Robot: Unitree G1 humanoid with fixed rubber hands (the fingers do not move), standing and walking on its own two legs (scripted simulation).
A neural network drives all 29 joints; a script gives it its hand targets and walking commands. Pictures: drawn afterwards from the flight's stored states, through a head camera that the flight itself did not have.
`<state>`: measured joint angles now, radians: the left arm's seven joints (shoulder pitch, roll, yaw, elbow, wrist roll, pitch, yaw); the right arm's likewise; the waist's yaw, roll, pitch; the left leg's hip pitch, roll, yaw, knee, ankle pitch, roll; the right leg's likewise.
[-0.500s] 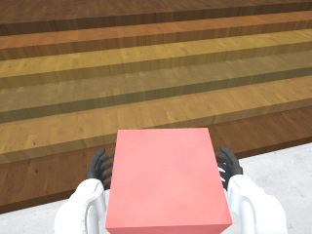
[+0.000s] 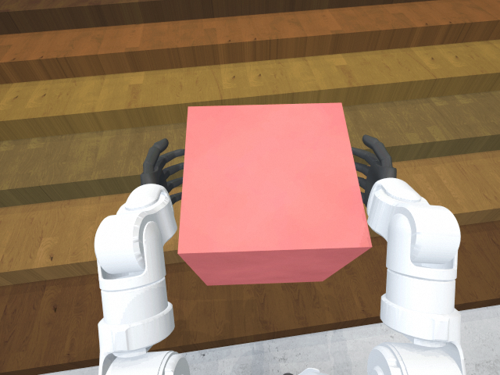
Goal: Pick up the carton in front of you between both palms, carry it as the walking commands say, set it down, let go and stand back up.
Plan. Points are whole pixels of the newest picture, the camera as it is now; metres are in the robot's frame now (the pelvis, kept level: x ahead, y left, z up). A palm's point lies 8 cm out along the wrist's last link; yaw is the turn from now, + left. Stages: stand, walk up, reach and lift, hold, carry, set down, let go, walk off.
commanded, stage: carry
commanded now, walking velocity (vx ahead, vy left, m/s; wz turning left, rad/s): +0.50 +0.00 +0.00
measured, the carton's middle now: (265, 206) +0.37 +0.00 +0.07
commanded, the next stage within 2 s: none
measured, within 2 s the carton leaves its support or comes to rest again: neither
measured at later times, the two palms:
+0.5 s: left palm (176, 49) +0.74 +0.18 +0.15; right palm (314, 52) +0.71 -0.12 +0.14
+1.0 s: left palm out of the picture +1.14 +0.35 +0.33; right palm out of the picture +1.20 +0.05 +0.35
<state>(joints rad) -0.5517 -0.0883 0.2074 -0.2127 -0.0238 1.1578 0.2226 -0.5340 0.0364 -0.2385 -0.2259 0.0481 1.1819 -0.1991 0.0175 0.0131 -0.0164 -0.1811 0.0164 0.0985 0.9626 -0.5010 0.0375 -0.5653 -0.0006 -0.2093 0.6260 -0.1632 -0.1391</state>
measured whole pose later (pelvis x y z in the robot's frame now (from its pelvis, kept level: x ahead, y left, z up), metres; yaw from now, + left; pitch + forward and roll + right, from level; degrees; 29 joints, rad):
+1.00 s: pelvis +0.82 +0.13 +0.21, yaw -3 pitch +4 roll -6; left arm -0.63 -0.09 0.18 -0.19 -0.04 1.18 0.28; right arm -0.59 0.11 -0.39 -0.24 -0.07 1.16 -0.14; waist 0.28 -0.04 0.04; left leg -0.92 -0.08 -0.16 1.95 -0.64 0.08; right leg -0.32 0.08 -0.09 0.65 -0.40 -0.02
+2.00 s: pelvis +1.37 +0.31 +0.46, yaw -2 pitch +1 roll +1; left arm -0.76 -0.18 0.35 -0.08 0.09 1.21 0.16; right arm -0.66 0.14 -0.45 -0.16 -0.12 1.27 -0.11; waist 0.12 -0.06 0.13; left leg -0.28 -0.09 0.19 0.51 -0.89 0.07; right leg -0.46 -0.06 -0.19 0.97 -0.57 0.02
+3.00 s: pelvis +1.42 +0.31 +0.45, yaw -1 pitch +0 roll -1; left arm -0.36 -0.17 0.27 0.02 0.11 1.05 0.13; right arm -0.40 0.13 -0.26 0.10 -0.10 1.07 -0.14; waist -0.02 -0.01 -0.07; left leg -0.08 -0.04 0.02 0.44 -0.24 0.07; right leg -0.16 0.05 -0.15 0.51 -0.23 -0.07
